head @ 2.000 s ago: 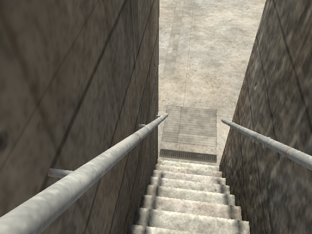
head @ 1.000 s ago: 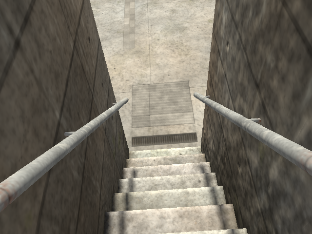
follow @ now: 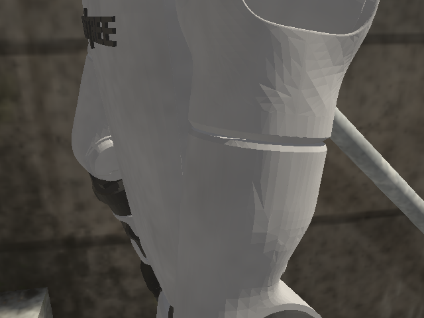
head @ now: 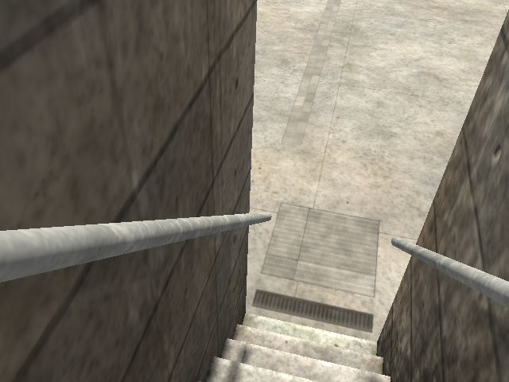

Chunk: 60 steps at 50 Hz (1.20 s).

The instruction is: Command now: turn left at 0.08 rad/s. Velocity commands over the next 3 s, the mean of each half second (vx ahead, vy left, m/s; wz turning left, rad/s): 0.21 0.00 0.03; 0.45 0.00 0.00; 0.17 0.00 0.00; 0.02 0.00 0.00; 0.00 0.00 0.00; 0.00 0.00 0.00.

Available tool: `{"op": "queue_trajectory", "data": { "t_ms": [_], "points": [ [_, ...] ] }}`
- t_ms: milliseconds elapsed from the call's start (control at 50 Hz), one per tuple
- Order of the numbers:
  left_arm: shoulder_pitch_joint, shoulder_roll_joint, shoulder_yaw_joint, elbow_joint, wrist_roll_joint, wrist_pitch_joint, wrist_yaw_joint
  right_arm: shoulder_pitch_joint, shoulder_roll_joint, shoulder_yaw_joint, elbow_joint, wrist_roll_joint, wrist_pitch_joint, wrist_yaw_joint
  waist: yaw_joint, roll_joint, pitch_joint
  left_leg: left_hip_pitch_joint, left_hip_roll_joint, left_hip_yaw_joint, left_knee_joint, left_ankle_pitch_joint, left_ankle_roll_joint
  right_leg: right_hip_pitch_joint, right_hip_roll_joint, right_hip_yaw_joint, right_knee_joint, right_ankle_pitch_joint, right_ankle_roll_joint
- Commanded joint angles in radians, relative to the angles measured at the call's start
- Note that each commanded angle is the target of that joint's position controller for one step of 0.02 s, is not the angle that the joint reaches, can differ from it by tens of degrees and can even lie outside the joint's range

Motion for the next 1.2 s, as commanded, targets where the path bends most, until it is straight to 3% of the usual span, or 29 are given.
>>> {"op": "queue_trajectory", "data": {
  "t_ms": [20,40,80,220,300,360,480,540,600,660,700,740,800,820,840,860,880,900,960,980,1000,1020,1060,1100,1120,1140,1160,1180,1200],
  "points": [
    [0.059,0.079,0.034,-0.025,-0.002,0.012,-0.022,-0.072,-0.187,-0.014,-0.083,-0.018,-0.022,-0.029,0.052,0.273,0.162,-0.017,0.214,-0.485,-0.595,-0.216,0.145,-0.111,0.024,0.09,-0.248,0.103,-0.007],
    [0.124,0.037,0.021,-0.008,-0.011,0.019,-0.024,-0.153,-0.144,-0.005,-0.115,-0.015,-0.006,-0.034,0.12,0.276,0.121,-0.062,0.181,-0.354,-0.536,-0.147,0.105,0.068,0.008,0.088,-0.371,0.235,-0.018],
    [0.08,0.041,0.016,-0.005,0.009,0.022,-0.033,-0.079,-0.089,0.012,-0.113,-0.006,-0.01,-0.023,0.064,0.216,0.117,-0.08,0.104,-0.208,-0.543,-0.149,0.04,0.241,0.014,0.117,-0.433,0.34,-0.028],
    [-0.006,0.063,0.03,-0.075,0.017,-0.016,-0.044,0.071,-0.245,-0.044,-0.132,0.005,-0.004,-0.036,-0.007,0.242,0.088,0.081,0.111,-0.268,-0.54,-0.393,0.131,0.133,0.135,-0.007,-0.402,0.095,-0.117],
    [0.028,0.078,0.031,-0.114,0.026,-0.062,-0.028,-0.085,-0.201,-0.062,-0.151,0.054,-0.03,-0.033,0.039,0.234,0.104,-0.02,0.018,-0.138,-0.423,-0.242,0.143,0.231,0.058,0.057,-0.459,0.129,-0.082],
    [0.163,0.225,0.079,-0.094,-0.015,-0.072,-0.015,-0.217,-0.207,-0.07,-0.171,0.007,-0.067,-0.032,0.111,-0.126,0.218,-0.466,-0.04,0.032,-0.113,-0.151,0.122,0.427,-0.181,0.503,-0.595,0.13,-0.15],
    [0.1,0.073,0.014,-0.06,0.013,-0.084,0.015,-0.264,-0.165,-0.087,-0.125,-0.003,-0.088,0.002,0.046,-0.067,0.125,-0.301,0.064,-0.074,-0.17,0.443,0.072,0.234,-0.091,0.301,-0.197,0.226,-0.213],
    [0.196,0.092,0.005,-0.048,-0.003,-0.118,0.008,-0.276,-0.136,-0.091,-0.113,0.027,-0.095,0.018,0.049,-0.062,0.064,-0.233,-0.008,-0.041,-0.238,0.531,0.052,0.199,-0.078,0.352,-0.123,0.291,-0.223],
    [0.327,0.132,0.016,0.008,0.025,-0.105,0.017,-0.369,-0.145,-0.109,-0.127,-0.003,-0.112,-0.002,0.096,0.017,0.114,-0.135,-0.036,-0.062,-0.193,0.456,0.097,0.098,-0.03,0.279,0.043,0.401,-0.138],
    [0.209,0.146,0.025,-0.005,0.047,-0.111,0.018,-0.155,-0.125,-0.108,-0.041,-0.031,-0.133,-0.031,-0.019,0.091,0.009,0.267,0.081,-0.261,-0.072,0.254,0.205,-0.263,-0.002,0.238,0.252,0.408,-0.038],
    [-0.08,0.181,0.041,-0.089,0.066,-0.117,0.007,0.166,-0.16,-0.13,0.085,-0.047,-0.161,-0.026,-0.241,0.279,-0.005,0.746,0.202,-0.461,-0.183,0.17,0.303,-0.806,0.034,0.149,0.482,-0.109,0.036],
    [-0.238,0.216,0.05,-0.132,0.077,-0.133,0.0,0.256,-0.194,-0.14,0.141,-0.073,-0.152,-0.016,-0.287,0.23,0.08,0.567,0.153,-0.514,-0.184,0.19,0.314,-0.762,-0.004,0.174,0.356,-0.24,0.015],
    [-0.272,0.218,0.083,-0.086,0.078,-0.114,0.001,0.214,-0.145,-0.12,0.166,-0.085,-0.168,-0.044,-0.215,0.105,0.214,0.137,0.074,-0.43,0.149,-0.208,0.289,-0.663,-0.011,0.18,0.215,0.15,0.073],
    [-0.196,0.155,0.073,-0.094,0.036,-0.135,-0.005,0.094,-0.112,-0.1,0.136,-0.07,-0.171,-0.086,-0.052,0.004,0.201,-0.205,-0.022,-0.284,0.116,-0.398,0.246,-0.266,-0.019,0.105,-0.106,0.789,0.153],
    [-0.059,0.119,0.056,-0.059,0.009,-0.164,-0.024,-0.08,-0.095,-0.088,0.098,-0.048,-0.185,-0.089,0.053,0.069,0.096,-0.339,-0.086,-0.052,0.096,-0.222,0.17,0.124,-0.046,0.042,-0.285,1.006,0.171],
    [0.215,0.108,0.056,0.087,0.02,-0.149,-0.013,-0.197,-0.176,-0.112,0.128,-0.039,-0.176,-0.085,0.184,0.068,-0.033,-0.692,-0.082,-0.142,0.256,-0.34,0.182,0.628,-0.053,0.021,0.003,1.061,0.144],
    [0.581,0.097,0.042,0.146,0.031,-0.107,0.013,-0.434,-0.174,-0.108,0.068,-0.069,-0.168,-0.077,0.403,0.161,-0.028,-0.863,-0.032,-0.271,0.497,-0.359,0.164,0.762,-0.156,0.108,0.058,0.853,0.031],
    [0.608,0.111,0.032,0.157,0.055,-0.08,0.026,-0.491,-0.102,-0.087,0.07,-0.058,-0.162,-0.057,0.459,0.059,0.019,-0.871,-0.137,-0.176,0.679,-0.466,0.143,0.678,-0.079,0.031,-0.05,0.847,0.046],
    [0.177,0.072,-0.042,-0.027,0.078,-0.121,0.021,-0.271,-0.143,-0.092,0.077,-0.055,-0.158,-0.018,0.216,0.093,0.155,-0.712,-0.197,-0.028,0.58,-0.408,0.068,0.268,-0.018,0.034,-0.271,0.438,0.06],
    [0.036,0.251,0.025,-0.017,0.085,-0.122,0.031,-0.104,-0.084,-0.078,-0.024,-0.095,-0.141,0.008,-0.02,-0.336,0.125,-0.599,-0.202,0.12,0.516,0.058,0.053,-0.032,-0.182,0.335,-0.409,0.067,-0.002],
    [-0.179,0.227,0.035,-0.046,0.062,-0.158,0.044,-0.074,-0.142,-0.082,-0.025,-0.104,-0.117,-0.002,-0.095,-0.399,0.104,-0.458,-0.094,-0.098,0.41,0.521,0.066,-0.254,-0.24,0.366,-0.322,-0.234,-0.012],
    [-0.235,0.179,0.025,-0.041,0.032,-0.192,0.04,0.028,-0.192,-0.09,0.039,-0.108,-0.093,-0.008,-0.129,-0.334,0.084,-0.351,-0.105,-0.078,0.411,0.739,0.071,-0.276,-0.188,0.246,-0.152,-0.23,0.023],
    [-0.374,0.092,0.001,-0.041,-0.017,-0.204,0.067,0.156,-0.22,-0.101,0.114,-0.04,-0.105,0.042,-0.239,-0.083,0.069,0.162,-0.121,0.143,0.02,1.225,0.032,-0.545,-0.05,-0.075,0.041,-0.169,0.051],
    [-0.51,0.127,-0.002,-0.031,-0.027,-0.18,0.09,0.478,-0.253,-0.111,0.224,-0.052,-0.045,0.027,-0.388,-0.318,0.01,0.442,-0.03,0.061,0.219,1.021,0.095,-0.668,-0.156,0.072,0.224,0.078,0.005],
    [-0.538,0.121,0.006,-0.041,0.002,-0.165,0.079,0.598,-0.291,-0.134,0.251,-0.066,-0.02,0.028,-0.444,-0.221,0.057,0.395,0.018,0.017,0.141,0.842,0.146,-0.633,-0.131,0.064,0.448,0.085,0.016],
    [-0.59,0.11,0.013,-0.051,0.017,-0.138,0.064,0.66,-0.265,-0.129,0.269,-0.053,-0.023,0.029,-0.515,0.059,0.135,0.51,0.063,-0.074,-0.138,0.721,0.267,-0.754,0.004,-0.058,0.934,-0.201,0.037],
    [-0.471,0.064,0.005,-0.013,0.065,-0.111,0.056,0.619,-0.186,-0.08,0.272,0.017,-0.03,0.056,-0.424,0.154,0.244,0.403,-0.004,-0.111,-0.2,0.747,0.21,-0.761,0.128,-0.089,1.111,-0.309,0.005],
    [-0.147,-0.047,-0.026,-0.084,0.081,-0.092,0.051,0.51,-0.177,-0.046,0.272,0.034,-0.056,0.048,-0.097,0.266,0.257,0.254,0.06,-0.394,-0.093,0.809,0.191,-0.828,0.107,0.171,0.67,-0.042,-0.01],
    [-0.032,-0.009,-0.033,-0.024,0.086,-0.08,0.051,0.347,-0.148,-0.026,0.225,0.015,-0.087,0.028,-0.054,0.296,0.229,0.108,0.182,-0.565,-0.132,0.809,0.261,-0.656,0.002,0.235,0.403,0.171,0.038]
  ]
}}
Next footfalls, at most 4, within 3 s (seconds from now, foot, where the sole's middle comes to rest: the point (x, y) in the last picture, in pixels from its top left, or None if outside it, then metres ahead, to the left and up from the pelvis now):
0.52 left None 0.22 0.10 -0.76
0.96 right None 0.36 -0.26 -0.95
1.14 left None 0.54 -0.10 -1.16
1.40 right None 0.67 -0.34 -1.38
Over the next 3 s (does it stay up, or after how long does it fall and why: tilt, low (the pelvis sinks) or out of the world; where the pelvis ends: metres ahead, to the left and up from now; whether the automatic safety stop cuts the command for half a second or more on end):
stays up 0.76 -0.26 -0.63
